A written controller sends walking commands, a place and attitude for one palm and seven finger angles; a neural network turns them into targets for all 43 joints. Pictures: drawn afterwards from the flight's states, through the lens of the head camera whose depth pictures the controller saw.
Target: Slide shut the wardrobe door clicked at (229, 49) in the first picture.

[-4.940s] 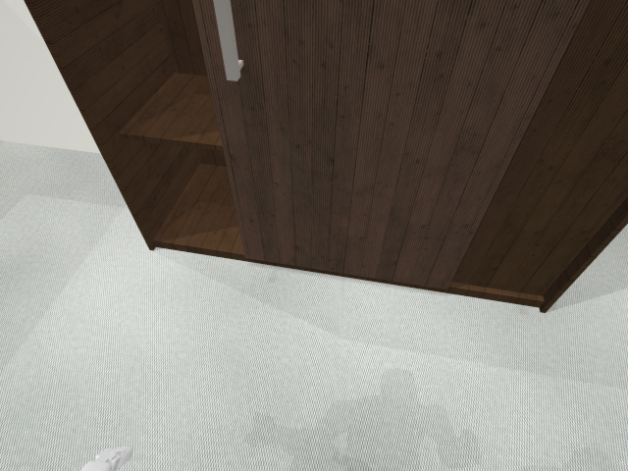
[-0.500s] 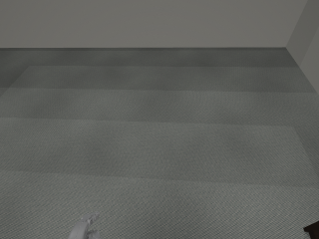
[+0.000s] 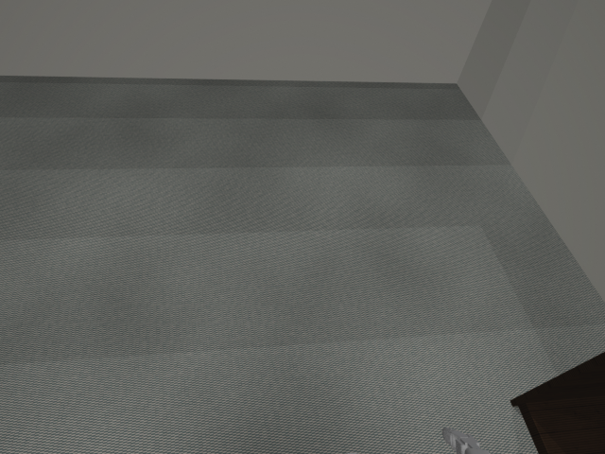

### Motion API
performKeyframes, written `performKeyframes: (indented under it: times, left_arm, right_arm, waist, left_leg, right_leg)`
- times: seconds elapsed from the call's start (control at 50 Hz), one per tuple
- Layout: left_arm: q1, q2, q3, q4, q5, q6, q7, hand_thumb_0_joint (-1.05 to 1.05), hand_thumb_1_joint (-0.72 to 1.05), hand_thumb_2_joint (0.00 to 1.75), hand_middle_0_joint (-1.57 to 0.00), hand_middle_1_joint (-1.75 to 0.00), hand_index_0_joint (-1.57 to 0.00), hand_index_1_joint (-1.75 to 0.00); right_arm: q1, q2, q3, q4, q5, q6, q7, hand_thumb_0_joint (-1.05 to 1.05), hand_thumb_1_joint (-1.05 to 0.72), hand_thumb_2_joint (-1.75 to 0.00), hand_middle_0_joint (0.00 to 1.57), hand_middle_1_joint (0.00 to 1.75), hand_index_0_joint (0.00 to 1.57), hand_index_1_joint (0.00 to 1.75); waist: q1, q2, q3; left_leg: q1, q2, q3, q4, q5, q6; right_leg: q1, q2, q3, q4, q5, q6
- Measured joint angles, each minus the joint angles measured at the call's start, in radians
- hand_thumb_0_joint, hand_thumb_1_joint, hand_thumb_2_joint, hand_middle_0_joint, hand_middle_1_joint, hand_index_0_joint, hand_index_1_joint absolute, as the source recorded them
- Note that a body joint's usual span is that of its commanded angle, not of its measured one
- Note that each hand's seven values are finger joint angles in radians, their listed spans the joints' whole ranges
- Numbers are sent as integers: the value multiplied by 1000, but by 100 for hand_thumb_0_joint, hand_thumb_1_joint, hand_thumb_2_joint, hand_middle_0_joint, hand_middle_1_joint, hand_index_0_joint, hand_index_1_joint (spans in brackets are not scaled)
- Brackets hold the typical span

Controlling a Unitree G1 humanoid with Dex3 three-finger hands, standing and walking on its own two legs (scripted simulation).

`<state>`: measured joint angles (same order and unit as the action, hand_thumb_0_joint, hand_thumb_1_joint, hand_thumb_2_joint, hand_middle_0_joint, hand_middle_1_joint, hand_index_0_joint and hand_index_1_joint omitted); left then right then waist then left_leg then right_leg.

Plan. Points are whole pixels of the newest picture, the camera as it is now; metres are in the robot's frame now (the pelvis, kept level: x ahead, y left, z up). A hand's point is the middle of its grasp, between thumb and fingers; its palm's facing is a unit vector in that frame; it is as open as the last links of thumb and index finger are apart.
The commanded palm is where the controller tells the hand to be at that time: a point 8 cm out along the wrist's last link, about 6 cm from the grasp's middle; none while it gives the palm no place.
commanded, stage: turn to face it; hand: right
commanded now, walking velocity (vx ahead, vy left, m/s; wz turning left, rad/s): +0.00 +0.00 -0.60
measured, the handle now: out of the picture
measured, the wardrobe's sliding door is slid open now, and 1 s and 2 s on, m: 0.41 0.41 0.41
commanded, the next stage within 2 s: none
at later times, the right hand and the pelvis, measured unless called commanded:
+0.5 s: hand out of the picture -0.07 -0.26 -0.18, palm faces +0.38 +0.88 -0.28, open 7.3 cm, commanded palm none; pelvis -0.01 -0.03 -0.01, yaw -19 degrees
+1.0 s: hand out of the picture -0.02 -0.20 -0.13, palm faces +0.58 +0.77 -0.27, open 7.3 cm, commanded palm none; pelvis +0.01 +0.01 +0.00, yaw -37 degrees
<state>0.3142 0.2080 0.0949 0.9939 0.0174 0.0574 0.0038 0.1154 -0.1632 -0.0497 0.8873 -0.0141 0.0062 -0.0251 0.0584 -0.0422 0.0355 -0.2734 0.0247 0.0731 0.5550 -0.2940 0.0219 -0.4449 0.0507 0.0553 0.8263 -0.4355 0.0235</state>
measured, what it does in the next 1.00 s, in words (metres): steps on the spot, turning right: right foot, then left foot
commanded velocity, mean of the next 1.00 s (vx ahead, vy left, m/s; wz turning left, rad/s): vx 0.00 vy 0.00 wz -0.60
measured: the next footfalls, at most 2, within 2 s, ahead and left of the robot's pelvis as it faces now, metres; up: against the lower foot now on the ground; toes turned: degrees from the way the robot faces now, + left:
right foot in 0.40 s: +0.00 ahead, -0.15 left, +0.00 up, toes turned -22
left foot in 0.82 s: +0.11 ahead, +0.08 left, +0.00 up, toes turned -28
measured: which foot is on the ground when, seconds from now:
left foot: down 0.00-0.40, up 0.42-0.80, down 0.82-1.00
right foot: up 0.00-0.38, down 0.40-0.82, up 0.84-1.00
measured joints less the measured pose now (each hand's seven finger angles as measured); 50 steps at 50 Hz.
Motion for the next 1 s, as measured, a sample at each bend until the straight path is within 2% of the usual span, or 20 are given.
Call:
performKeyframes:
  times: [0.06, 0.1, 0.14, 0.24, 0.32, 0.36, 0.38, 0.4, 0.44, 0.48, 0.54, 0.6, 0.7, 0.76, 0.8, 0.82, 0.84, 0.88, 0.94, 1.0]
  left_arm:
    - [-29, 17, 9, -14, 5, 11, -10, 1, 91, 90, -20, -30, -20, -30]
    - [-52, 28, 11, -27, 5, 11, -15, 1, 91, 90, -20, -30, -20, -30]
    - [-77, 38, 11, -37, 5, 15, -17, 1, 91, 90, -20, -30, -20, -30]
    - [-148, 60, 7, -59, 2, 23, -22, 1, 91, 90, -20, -30, -20, -30]
    - [-203, 65, -5, -86, -3, 16, -25, 1, 91, 90, -20, -30, -20, -30]
    - [-220, 64, -12, -103, -5, 6, -26, 1, 91, 90, -20, -30, -20, -30]
    - [-223, 66, -16, -115, -4, -2, -28, 1, 91, 90, -20, -30, -20, -30]
    - [-228, 67, -18, -125, -2, -13, -30, 1, 91, 90, -20, -30, -20, -30]
    - [-240, 55, -26, -133, -5, -30, -29, 1, 91, 90, -20, -30, -20, -30]
    - [-234, 44, -35, -138, -5, -38, -22, 1, 91, 90, -20, -30, -20, -30]
    - [-218, 28, -43, -132, -2, -37, -13, 1, 91, 90, -20, -30, -20, -30]
    - [-197, 15, -48, -121, -3, -33, -13, 1, 91, 90, -20, -30, -20, -30]
    - [-158, -1, -44, -106, 0, -25, -17, 1, 91, 90, -21, -30, -20, -30]
    - [-136, -1, -36, -97, 3, -17, -17, 1, 90, 90, -21, -30, -20, -30]
    - [-120, 5, -29, -92, 2, -10, -17, 1, 90, 90, -21, -30, -20, -30]
    - [-109, 8, -24, -92, 0, -7, -17, 1, 90, 90, -21, -30, -20, -30]
    - [-105, 15, -17, -88, -4, -3, -16, 1, 90, 90, -21, -30, -20, -30]
    - [-94, 29, -3, -78, -1, 8, -15, 1, 91, 90, -21, -30, -20, -30]
    - [-85, 46, 8, -63, 5, 23, -25, 1, 91, 90, -20, -30, -20, -30]
    - [-82, 54, 11, -57, 4, 25, -32, 1, 91, 90, -20, -30, -20, -30]
  right_arm:
    - [22, 1, 4, -2, -3, 1, -2, 1, -91, -90, 21, 30, 21, 30]
    - [36, 0, 7, 1, -5, -1, -2, 1, -91, -90, 21, 30, 21, 30]
    - [53, -2, 9, 4, -7, -2, -1, 1, -91, -90, 21, 30, 21, 30]
    - [101, -17, 12, 16, -14, 1, 4, 1, -91, -90, 21, 30, 21, 30]
    - [136, -47, 2, 31, -19, 13, 8, 1, -91, -90, 21, 30, 21, 30]
    - [153, -68, -6, 38, -18, 19, 10, 1, -91, -90, 21, 30, 21, 30]
    - [165, -79, -11, 40, -14, 23, 11, 1, -91, -90, 21, 30, 21, 30]
    - [173, -91, -17, 42, -10, 28, 14, 1, -91, -90, 21, 30, 21, 30]
    - [169, -116, -27, 51, -8, 51, 11, 1, -91, -90, 21, 30, 21, 30]
    - [160, -128, -34, 61, -7, 67, 8, 1, -91, -90, 20, 30, 20, 30]
    - [139, -134, -40, 51, -6, 65, 15, 1, -91, -90, 20, 30, 20, 30]
    - [116, -127, -37, 28, -4, 55, 20, 1, -91, -90, 20, 30, 20, 30]
    - [73, -102, -28, -8, 0, 50, 17, 1, -91, -90, 20, 30, 20, 30]
    - [48, -81, -20, -27, 5, 43, 16, 1, -91, -90, 20, 30, 20, 30]
    - [38, -68, -12, -43, 8, 32, 16, 1, -91, -90, 20, 30, 20, 30]
    - [39, -64, -8, -54, 7, 22, 16, 1, -91, -90, 20, 30, 20, 30]
    - [37, -54, -4, -57, 2, 11, 13, 1, -91, -90, 20, 30, 20, 30]
    - [40, -34, 10, -63, -2, 6, 11, 1, -91, -90, 20, 30, 20, 30]
    - [62, -14, 18, -60, -4, 8, 8, 1, -91, -90, 21, 30, 21, 30]
    - [79, -8, 23, -45, -7, 10, 6, 1, -91, -90, 21, 30, 21, 30]
  waist:
    - [-6, 5, 0]
    - [-11, 10, 5]
    - [-20, 17, 11]
    - [-53, 35, 30]
    - [-82, 58, 48]
    - [-93, 71, 51]
    - [-96, 76, 48]
    - [-98, 81, 46]
    - [-108, 104, 59]
    - [-106, 99, 56]
    - [-99, 88, 53]
    - [-91, 76, 49]
    - [-65, 55, 39]
    - [-45, 37, 34]
    - [-36, 23, 29]
    - [-35, 21, 21]
    - [-36, 9, 23]
    - [-29, -6, 24]
    - [-28, -4, 20]
    - [-24, 7, 23]
  left_leg:
    - [37, 26, 38, -31, 2, 8]
    - [55, 42, 63, -46, 6, 8]
    - [67, 57, 87, -52, 5, 6]
    - [76, 94, 145, -40, -8, -4]
    - [63, 125, 189, 0, -31, -23]
    - [51, 144, 213, 39, -52, -38]
    - [37, 156, 223, 75, -71, -48]
    - [8, 168, 213, 138, -92, -59]
    - [-73, 160, 115, 323, -218, -84]
    - [-142, 126, 45, 474, -234, -96]
    - [-202, 102, -9, 556, -159, -108]
    - [-218, 87, -42, 525, -116, -116]
    - [-188, 59, -65, 397, -121, -118]
    - [-135, 32, -64, 274, -126, -109]
    - [-76, 13, -56, 146, -79, -101]
    - [-37, 11, -51, 56, -27, -88]
    - [-33, 8, -40, 42, 8, -56]
    - [-26, 22, -7, 60, -4, -21]
    - [13, 48, 26, 20, -5, -13]
    - [45, 68, 61, -23, 13, -16]
  right_leg:
    - [-72, -33, -53, 248, 16, 24]
    - [-88, -59, -69, 311, 42, 39]
    - [-83, -80, -76, 312, 49, 52]
    - [-30, -107, -92, 188, 31, 60]
    - [46, -107, -129, 13, 16, 46]
    - [100, -100, -153, -108, 58, 35]
    - [138, -96, -164, -191, 118, 26]
    - [147, -91, -161, -223, 177, -2]
    - [130, -75, -156, -178, 134, -42]
    - [133, -72, -134, -183, 107, -54]
    - [153, -63, -97, -241, 141, -50]
    - [168, -49, -63, -289, 174, -55]
    - [168, -29, -10, -312, 198, -47]
    - [151, -17, 25, -294, 197, -33]
    - [130, -8, 51, -265, 189, -20]
    - [112, 1, 62, -239, 179, -12]
    - [87, 3, 66, -182, 125, -6]
    - [20, 11, 46, 10, -3, 1]
    - [-53, -9, -10, 266, 10, 17]
    - [-69, -48, -43, 344, 57, 38]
